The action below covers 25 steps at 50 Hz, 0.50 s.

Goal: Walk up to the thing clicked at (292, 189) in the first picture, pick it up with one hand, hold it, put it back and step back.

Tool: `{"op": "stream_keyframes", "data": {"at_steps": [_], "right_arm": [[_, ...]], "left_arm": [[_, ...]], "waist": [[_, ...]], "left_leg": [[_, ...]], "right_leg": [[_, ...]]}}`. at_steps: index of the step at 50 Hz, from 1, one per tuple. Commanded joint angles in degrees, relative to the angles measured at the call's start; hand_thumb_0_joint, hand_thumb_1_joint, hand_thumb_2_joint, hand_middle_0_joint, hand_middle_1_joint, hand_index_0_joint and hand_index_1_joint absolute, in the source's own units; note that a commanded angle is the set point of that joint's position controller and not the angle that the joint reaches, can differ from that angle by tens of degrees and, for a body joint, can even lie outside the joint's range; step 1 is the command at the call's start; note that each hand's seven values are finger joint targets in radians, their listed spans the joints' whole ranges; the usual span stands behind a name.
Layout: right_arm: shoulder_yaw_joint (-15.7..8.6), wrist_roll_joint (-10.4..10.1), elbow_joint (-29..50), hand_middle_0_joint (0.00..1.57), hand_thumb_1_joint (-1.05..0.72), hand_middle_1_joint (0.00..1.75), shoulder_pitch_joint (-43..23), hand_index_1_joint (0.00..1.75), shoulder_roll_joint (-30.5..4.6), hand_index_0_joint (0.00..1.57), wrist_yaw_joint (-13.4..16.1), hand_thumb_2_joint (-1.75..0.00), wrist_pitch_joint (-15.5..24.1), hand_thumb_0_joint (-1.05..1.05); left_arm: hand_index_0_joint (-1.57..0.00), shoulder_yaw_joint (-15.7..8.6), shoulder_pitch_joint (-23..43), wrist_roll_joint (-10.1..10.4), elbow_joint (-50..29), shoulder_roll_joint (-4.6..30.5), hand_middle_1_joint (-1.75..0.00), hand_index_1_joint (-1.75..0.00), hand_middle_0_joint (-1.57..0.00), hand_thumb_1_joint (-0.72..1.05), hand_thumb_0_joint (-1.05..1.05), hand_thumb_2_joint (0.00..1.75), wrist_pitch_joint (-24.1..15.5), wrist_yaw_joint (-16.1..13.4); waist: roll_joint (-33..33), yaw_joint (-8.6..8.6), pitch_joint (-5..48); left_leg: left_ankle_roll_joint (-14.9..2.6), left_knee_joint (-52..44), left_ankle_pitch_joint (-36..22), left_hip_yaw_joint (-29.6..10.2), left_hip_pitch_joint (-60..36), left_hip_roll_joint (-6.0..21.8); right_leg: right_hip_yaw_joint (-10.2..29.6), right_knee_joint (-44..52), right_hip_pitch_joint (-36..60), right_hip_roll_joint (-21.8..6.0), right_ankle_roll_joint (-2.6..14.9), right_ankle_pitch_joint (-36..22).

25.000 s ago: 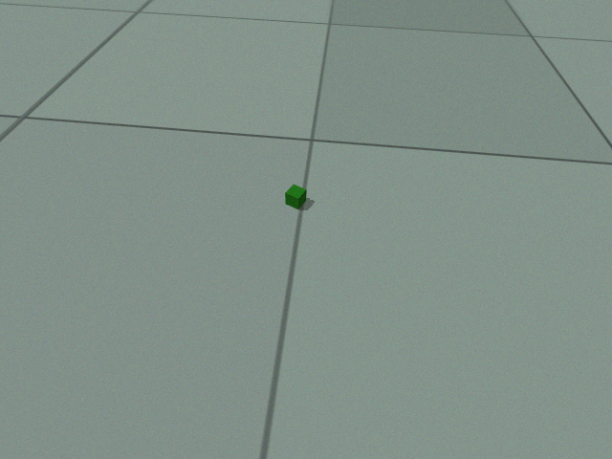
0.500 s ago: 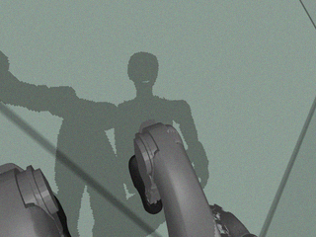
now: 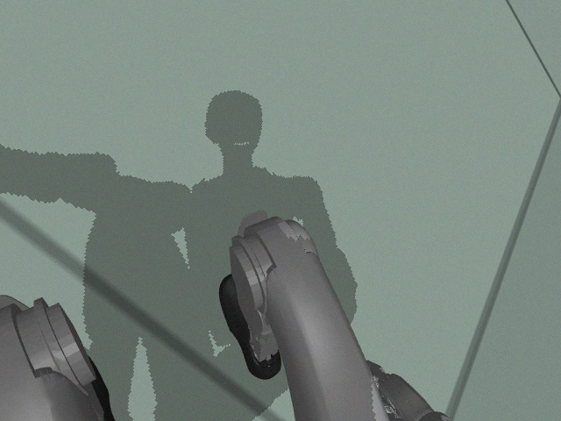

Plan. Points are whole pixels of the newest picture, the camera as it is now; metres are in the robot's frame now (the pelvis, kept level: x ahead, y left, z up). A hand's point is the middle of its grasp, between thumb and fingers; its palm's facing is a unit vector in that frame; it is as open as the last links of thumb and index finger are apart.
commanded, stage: rest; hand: left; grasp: from above
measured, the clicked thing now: out of the picture +0.49 +0.33 -0.27
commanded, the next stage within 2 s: open in 0.06 s
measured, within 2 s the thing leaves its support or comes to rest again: neither
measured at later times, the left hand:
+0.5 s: hand out of the picture +0.47 +0.33 -0.23, palm faces -0.43 -0.12 -0.89, open 10.7 cm
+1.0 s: hand out of the picture +0.48 +0.33 -0.23, palm faces -0.44 -0.12 -0.89, open 14.3 cm
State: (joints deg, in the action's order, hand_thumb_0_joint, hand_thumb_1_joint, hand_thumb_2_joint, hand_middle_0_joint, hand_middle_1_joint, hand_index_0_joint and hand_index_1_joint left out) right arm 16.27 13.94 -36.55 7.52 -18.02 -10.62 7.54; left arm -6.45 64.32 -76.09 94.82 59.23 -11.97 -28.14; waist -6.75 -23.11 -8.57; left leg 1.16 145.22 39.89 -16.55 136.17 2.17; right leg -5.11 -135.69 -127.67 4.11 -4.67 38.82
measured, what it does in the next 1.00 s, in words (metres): stands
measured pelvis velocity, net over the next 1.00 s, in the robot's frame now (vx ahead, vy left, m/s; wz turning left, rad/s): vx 0.00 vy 0.00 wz -0.01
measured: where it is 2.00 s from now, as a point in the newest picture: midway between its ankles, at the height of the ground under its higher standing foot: (184, 383)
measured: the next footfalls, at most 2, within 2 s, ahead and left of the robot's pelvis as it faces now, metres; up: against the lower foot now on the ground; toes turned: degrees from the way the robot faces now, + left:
none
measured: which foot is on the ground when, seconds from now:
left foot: down 0.00-1.00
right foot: down 0.00-1.00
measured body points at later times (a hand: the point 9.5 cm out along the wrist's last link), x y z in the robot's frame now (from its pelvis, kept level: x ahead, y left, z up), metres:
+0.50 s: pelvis +0.00 +0.00 +0.00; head +0.27 +0.12 +0.33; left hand +0.49 +0.33 -0.18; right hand +0.04 -0.25 -0.06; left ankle +0.06 +0.13 -0.27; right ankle +0.12 -0.14 -0.27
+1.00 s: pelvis +0.00 +0.00 +0.00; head +0.28 +0.12 +0.33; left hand +0.50 +0.33 -0.18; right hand +0.04 -0.26 -0.05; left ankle +0.06 +0.13 -0.27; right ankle +0.12 -0.14 -0.27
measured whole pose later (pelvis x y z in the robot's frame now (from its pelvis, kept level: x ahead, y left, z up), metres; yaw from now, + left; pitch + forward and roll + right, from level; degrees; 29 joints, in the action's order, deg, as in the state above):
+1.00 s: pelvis +0.00 +0.00 +0.00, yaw -1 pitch +28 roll -15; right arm 17.9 14.1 -35.8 6.9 -19.1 -10.6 8.6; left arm -5.4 63.9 -73.9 94.5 60.9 -12.1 -27.8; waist -7.3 -23.5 -10.1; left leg 1.6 145.2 39.7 -17.4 135.6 2.4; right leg -5.8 -135.2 -127.4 4.3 -5.1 38.0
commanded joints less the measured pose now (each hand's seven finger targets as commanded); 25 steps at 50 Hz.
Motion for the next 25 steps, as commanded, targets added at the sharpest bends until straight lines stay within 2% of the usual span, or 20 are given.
{"op": "stream_keyframes", "data": {"at_steps": [1,2,8,9,10,11,15,19,25], "right_arm": [[-5.71,-0.23,-0.27,0.20,-0.91,0.30,11.09,0.30,-18.61,0.20,0.70,-0.90,0.36,0.00],[-5.38,-0.25,-0.93,0.20,-0.91,0.30,11.12,0.30,-18.66,0.20,0.73,-0.90,0.30,0.00],[-4.76,-0.03,-0.08,0.20,-0.91,0.30,10.99,0.30,-18.96,0.20,0.52,-0.90,0.62,0.00],[-4.51,-0.04,-0.17,0.20,-0.90,0.30,10.39,0.30,-18.76,0.20,0.64,-0.90,0.56,0.00],[-4.41,0.06,-0.22,0.20,-0.90,0.30,10.73,0.30,-18.73,0.20,0.62,-0.90,0.52,0.00],[-4.38,-0.01,-0.16,0.20,-0.90,0.30,10.78,0.30,-18.73,0.20,0.59,-0.90,0.58,0.00],[-4.06,-0.01,0.28,0.20,-0.90,0.30,10.76,0.30,-19.11,0.20,0.56,-0.90,0.85,0.00],[-3.92,0.26,0.05,0.20,-0.90,0.30,10.71,0.30,-19.29,0.20,0.60,-0.90,0.84,0.00],[-4.32,0.38,-0.18,0.20,-0.90,0.30,10.22,0.30,-19.65,0.20,0.83,-0.90,1.03,0.00]], "left_arm": [[-1.07,0.62,16.39,1.52,-7.20,11.90,-0.61,-0.57,-1.03,0.70,0.00,0.65,0.23,-2.19],[-1.06,-0.96,15.48,1.67,-6.14,14.56,-0.61,-0.58,-1.03,0.69,0.00,0.66,0.20,-2.47],[-1.07,-0.10,14.71,1.80,-5.07,13.24,-0.61,-0.58,-1.04,0.71,0.00,0.66,-0.15,-2.11],[-0.99,-0.04,14.52,1.88,-5.08,13.80,-0.62,-0.60,-0.96,0.63,0.00,0.71,-0.24,-2.30],[-0.91,-0.12,15.06,1.77,-5.44,13.98,-0.62,-0.60,-0.88,0.55,0.00,0.71,-0.36,-2.38],[-0.84,-0.43,15.25,1.93,-5.14,14.51,-0.63,-0.61,-0.81,0.47,0.00,0.70,-0.43,-2.41],[-0.65,-0.26,15.55,1.74,-5.48,14.59,-0.63,-0.62,-0.65,0.15,0.00,0.71,-0.68,-2.24],[-0.50,-0.07,16.34,1.61,-6.53,14.92,-0.66,-0.65,-0.49,-0.04,0.00,0.68,-1.26,-2.69],[-0.33,0.67,15.51,1.72,-6.10,14.57,-0.72,-0.73,-0.35,-0.27,0.00,0.79,-0.91,-3.38]], "waist": [[32.00,-2.78,36.32],[31.34,-2.20,36.49],[30.04,-3.25,35.62],[30.03,-2.70,36.46],[30.41,-3.13,36.28],[30.41,-2.75,36.12],[30.31,-3.41,34.85],[30.91,-3.31,35.11],[31.24,-2.97,35.94]], "left_leg": [[-1.28,-14.23,-12.63,8.04,-31.47,1.21],[-1.38,-14.25,-11.62,7.84,-30.84,1.31],[-1.39,-13.84,-12.28,7.44,-30.65,1.35],[-1.37,-14.10,-11.90,7.34,-30.74,1.47],[-1.43,-13.79,-12.46,7.44,-30.49,1.41],[-1.41,-13.99,-11.77,7.47,-30.24,1.35],[-1.27,-13.74,-11.92,7.18,-30.64,1.38],[-1.23,-13.87,-11.40,7.17,-30.18,1.48],[-1.17,-14.06,-11.21,7.35,-30.80,1.48]], "right_leg": [[-10.26,11.02,17.73,1.49,5.40,-16.07],[-10.36,11.22,17.69,1.61,5.44,-15.18],[-10.71,10.87,17.99,1.53,5.23,-15.71],[-10.68,10.85,18.47,1.78,5.29,-15.43],[-10.57,10.87,18.95,1.72,5.19,-16.11],[-10.50,10.91,18.57,1.69,5.29,-15.43],[-10.88,10.65,17.45,1.57,5.28,-15.27],[-10.92,10.97,18.29,1.68,5.22,-15.09],[-10.94,11.22,18.40,1.78,5.20,-15.31]]}}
